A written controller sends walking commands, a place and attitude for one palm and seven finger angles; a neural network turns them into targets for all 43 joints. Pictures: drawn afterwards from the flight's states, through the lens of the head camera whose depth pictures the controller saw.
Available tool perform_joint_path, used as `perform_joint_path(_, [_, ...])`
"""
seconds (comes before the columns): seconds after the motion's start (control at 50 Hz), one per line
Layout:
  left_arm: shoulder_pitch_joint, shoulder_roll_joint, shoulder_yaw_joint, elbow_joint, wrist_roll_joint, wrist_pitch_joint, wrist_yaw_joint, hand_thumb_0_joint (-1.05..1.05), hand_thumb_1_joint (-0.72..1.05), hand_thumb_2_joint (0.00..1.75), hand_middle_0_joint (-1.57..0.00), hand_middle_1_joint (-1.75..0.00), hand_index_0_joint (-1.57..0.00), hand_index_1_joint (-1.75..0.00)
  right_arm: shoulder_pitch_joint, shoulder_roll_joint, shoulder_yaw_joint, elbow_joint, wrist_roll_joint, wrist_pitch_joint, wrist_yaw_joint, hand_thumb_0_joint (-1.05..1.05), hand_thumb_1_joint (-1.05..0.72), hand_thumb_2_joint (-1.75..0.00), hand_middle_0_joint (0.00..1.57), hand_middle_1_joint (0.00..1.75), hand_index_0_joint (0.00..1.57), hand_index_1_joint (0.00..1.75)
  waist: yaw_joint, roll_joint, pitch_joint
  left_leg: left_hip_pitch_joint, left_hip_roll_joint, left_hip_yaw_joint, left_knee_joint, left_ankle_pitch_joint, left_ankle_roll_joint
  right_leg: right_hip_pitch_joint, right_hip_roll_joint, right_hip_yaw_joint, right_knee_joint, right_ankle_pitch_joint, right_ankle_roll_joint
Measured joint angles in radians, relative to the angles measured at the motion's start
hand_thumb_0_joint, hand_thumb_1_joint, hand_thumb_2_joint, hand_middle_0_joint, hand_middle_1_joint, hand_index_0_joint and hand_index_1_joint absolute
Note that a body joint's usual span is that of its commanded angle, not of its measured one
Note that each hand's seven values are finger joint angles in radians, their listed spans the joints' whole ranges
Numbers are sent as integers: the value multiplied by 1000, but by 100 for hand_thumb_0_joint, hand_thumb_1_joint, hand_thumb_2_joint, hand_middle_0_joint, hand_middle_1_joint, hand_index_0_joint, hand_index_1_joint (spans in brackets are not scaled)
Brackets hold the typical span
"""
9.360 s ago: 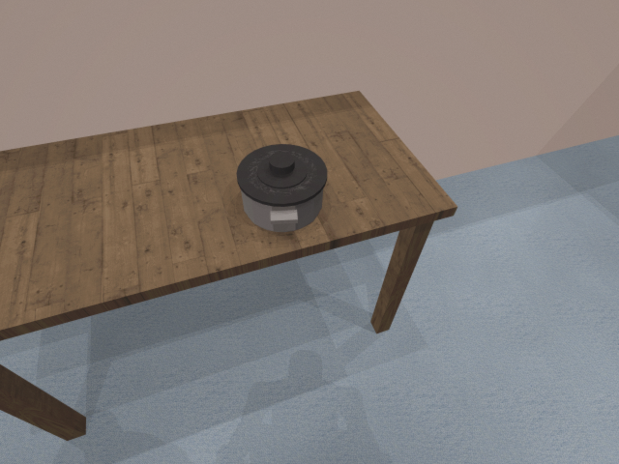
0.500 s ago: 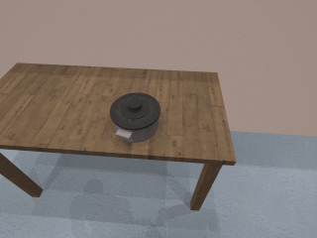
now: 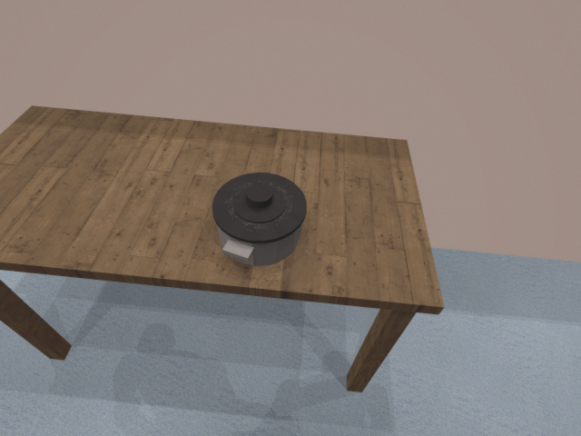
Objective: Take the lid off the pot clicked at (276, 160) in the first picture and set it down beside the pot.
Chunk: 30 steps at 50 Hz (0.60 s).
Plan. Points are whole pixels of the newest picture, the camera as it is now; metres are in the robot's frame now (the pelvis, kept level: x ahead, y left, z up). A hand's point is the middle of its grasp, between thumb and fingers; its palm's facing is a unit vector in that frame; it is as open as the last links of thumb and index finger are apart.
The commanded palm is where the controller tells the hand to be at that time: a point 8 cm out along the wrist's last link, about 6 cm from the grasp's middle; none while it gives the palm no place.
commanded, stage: look again from close up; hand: left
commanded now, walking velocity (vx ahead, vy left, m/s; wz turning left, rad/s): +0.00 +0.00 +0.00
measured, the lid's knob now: (259, 195) +0.53 +0.10 +0.00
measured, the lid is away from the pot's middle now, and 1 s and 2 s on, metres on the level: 0.00 0.00 0.00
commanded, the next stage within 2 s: lift the closed hand beside the body in 0.20 s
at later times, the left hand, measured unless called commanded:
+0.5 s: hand out of the picture +0.13 +0.19 -0.09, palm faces +0.16 -0.94 -0.28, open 6.6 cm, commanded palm +0.09 +0.24 -0.06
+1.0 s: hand out of the picture +0.10 +0.20 -0.08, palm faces +0.26 -0.91 -0.33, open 3.1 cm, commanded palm +0.06 +0.25 -0.05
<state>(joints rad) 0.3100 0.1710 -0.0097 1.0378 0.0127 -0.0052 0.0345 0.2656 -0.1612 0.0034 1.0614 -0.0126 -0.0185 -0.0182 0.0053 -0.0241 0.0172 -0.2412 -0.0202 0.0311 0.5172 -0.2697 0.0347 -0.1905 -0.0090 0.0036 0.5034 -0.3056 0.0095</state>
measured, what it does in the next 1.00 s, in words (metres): stands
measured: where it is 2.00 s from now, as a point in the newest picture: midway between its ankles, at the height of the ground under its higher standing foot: outside the picture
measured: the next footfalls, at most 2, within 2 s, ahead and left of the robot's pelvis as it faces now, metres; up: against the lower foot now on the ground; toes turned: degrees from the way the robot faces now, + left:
none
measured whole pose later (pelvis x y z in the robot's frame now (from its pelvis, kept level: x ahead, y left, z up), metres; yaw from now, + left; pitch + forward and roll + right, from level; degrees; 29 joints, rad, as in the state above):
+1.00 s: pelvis -0.01 -0.03 -0.01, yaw +3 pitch +1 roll +0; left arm 0.52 0.21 0.10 0.23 -0.02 0.00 0.09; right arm 0.21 -0.20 0.02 0.60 0.01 -0.10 -0.07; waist 0.03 0.02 0.00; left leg -0.34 -0.01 -0.03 0.61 -0.29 0.00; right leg -0.28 0.01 -0.05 0.60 -0.35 -0.03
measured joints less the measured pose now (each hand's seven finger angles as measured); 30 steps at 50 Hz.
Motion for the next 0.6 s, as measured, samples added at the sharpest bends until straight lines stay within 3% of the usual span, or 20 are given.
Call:
perform_joint_path(0.32, [9,0,-9,26,3,-4,5,0,91,90,-20,-30,-20,-30,-36,-3,1,14,5,4,-1,0,-93,-90,20,30,20,30,12,-3,14,21,2,-3,-20,6,-1,29,2,-3,-36,13,3])
perform_joint_path(0.38, [118,18,-21,-417,-43,55,57,1,92,90,-22,-31,-22,-31,34,-13,13,-108,50,-96,-8,0,-92,-90,20,30,20,30,33,0,30,22,-6,-9,-16,8,-4,26,-5,-10,-18,7,-1])
perform_joint_path(0.44, [111,17,-7,-622,-20,32,103,2,93,90,-26,-36,-26,-36,35,-30,8,-187,49,-163,-7,1,-92,-90,20,30,20,30,17,24,5,16,-19,-27,-17,18,-1,25,-18,-29,-11,2,1])
perform_joint_path(0.52, [78,-4,40,-644,-4,18,70,1,93,90,-36,-48,-36,-48,-49,-34,-12,-295,37,-129,20,1,-91,-90,20,30,20,30,-14,39,-39,-25,-14,-19,-1,23,-4,-27,-14,-21,21,1,-1])
perform_joint_path(0.6, [141,1,51,-740,-17,-5,33,1,92,90,-51,-63,-51,-63,-98,-37,-11,-427,39,-111,9,1,-91,-90,20,30,20,30,-13,33,-41,-44,0,-18,21,17,-13,-46,0,-19,42,-1,-10])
